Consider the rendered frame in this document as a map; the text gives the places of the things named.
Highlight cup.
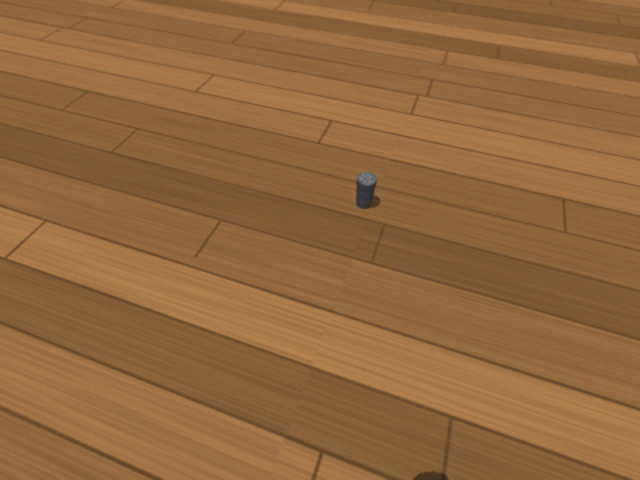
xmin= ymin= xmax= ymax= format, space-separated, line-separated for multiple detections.
xmin=356 ymin=172 xmax=377 ymax=209

